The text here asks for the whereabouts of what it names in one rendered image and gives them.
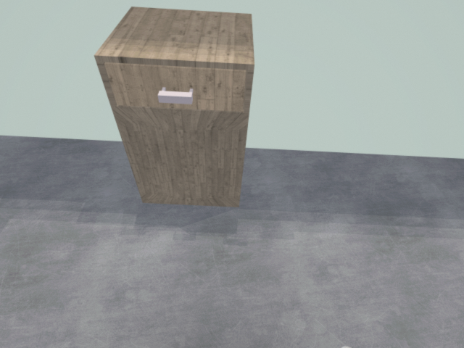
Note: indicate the drawer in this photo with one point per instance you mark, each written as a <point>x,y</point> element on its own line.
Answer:
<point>213,89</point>

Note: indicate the handle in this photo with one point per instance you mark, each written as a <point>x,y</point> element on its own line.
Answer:
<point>175,97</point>

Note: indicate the cabinet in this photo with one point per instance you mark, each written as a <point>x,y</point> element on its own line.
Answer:
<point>183,156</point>

